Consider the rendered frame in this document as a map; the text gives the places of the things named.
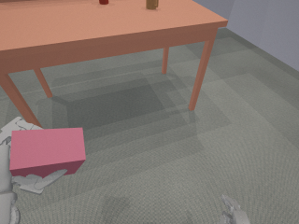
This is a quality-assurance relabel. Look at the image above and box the sponge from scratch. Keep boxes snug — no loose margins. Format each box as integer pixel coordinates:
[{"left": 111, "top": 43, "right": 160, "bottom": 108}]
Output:
[{"left": 9, "top": 127, "right": 86, "bottom": 178}]

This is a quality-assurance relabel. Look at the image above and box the table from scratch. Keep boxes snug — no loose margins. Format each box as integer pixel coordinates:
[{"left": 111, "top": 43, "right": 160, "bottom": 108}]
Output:
[{"left": 0, "top": 0, "right": 228, "bottom": 129}]

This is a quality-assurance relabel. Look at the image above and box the left robot hand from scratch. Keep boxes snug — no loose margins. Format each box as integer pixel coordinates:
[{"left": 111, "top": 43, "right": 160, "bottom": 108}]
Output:
[{"left": 0, "top": 117, "right": 68, "bottom": 195}]

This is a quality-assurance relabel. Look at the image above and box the right robot hand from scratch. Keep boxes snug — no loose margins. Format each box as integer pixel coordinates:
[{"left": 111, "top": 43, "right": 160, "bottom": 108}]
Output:
[{"left": 217, "top": 194, "right": 250, "bottom": 224}]

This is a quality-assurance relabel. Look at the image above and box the left robot forearm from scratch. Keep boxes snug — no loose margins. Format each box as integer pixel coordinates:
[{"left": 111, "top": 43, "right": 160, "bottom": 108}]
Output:
[{"left": 0, "top": 191, "right": 21, "bottom": 224}]

